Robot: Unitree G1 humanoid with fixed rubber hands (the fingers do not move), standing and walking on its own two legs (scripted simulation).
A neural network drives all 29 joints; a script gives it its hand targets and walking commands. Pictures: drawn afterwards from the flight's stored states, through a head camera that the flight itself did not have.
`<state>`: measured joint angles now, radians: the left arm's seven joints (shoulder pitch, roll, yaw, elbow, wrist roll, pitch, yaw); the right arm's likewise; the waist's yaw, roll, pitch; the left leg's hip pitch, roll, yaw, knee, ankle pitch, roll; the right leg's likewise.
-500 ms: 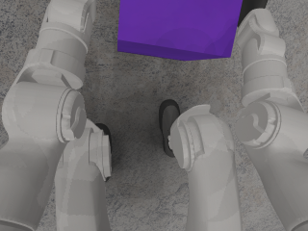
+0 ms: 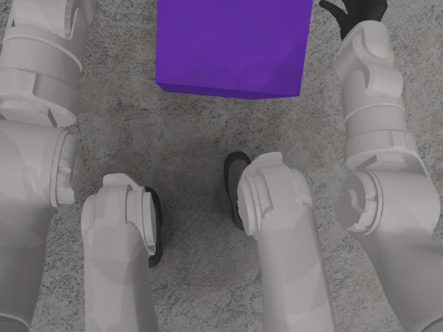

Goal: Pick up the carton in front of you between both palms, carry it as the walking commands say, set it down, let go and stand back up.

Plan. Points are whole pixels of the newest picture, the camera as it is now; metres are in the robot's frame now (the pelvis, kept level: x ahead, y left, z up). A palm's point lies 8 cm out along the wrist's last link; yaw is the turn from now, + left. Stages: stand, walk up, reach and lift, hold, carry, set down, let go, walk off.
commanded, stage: set down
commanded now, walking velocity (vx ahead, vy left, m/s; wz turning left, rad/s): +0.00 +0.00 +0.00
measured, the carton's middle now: (222, 35) +0.52 -0.09 -0.28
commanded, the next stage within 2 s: let go in 0.80 s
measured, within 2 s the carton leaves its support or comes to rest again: neither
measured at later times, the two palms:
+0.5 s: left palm out of the picture +0.60 +0.11 +0.02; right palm out of the picture +0.49 -0.27 +0.02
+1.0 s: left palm out of the picture +0.56 +0.12 +0.15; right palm out of the picture +0.46 -0.26 +0.15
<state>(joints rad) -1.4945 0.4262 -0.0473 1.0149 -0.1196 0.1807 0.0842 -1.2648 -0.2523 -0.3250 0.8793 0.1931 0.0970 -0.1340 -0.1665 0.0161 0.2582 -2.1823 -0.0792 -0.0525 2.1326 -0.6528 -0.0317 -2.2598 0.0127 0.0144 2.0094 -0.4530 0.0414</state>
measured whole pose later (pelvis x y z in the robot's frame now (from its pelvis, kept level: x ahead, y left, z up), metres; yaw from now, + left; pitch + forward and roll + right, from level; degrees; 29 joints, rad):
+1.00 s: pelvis +0.05 -0.01 +0.25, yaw +2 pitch +45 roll +1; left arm -1.07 0.24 0.23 0.87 0.14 0.20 0.03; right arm -0.82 -0.14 -0.39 0.66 -0.04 0.15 0.02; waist -0.15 0.04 -0.10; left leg -1.52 -0.05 -0.05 1.13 -0.39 -0.02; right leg -1.58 -0.01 0.03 1.06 -0.26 0.02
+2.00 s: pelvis +0.13 +0.01 +0.37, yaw +0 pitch -2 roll -1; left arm 0.23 0.21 0.03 0.43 0.00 0.10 -0.06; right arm 0.22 -0.21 -0.05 0.43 -0.01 0.11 0.07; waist 0.01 0.03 0.07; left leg -0.07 -0.02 -0.04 0.43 -0.32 0.02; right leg -0.16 0.00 0.04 0.42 -0.22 0.03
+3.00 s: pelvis +0.14 -0.02 +0.37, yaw +1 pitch -1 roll +0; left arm 0.15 0.33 0.04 0.88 0.03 0.00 0.02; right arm 0.19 -0.37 -0.01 0.81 -0.03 0.00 -0.03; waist 0.01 0.04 0.01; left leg -0.10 0.00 -0.08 0.45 -0.33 -0.02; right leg -0.20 0.02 0.00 0.48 -0.26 -0.01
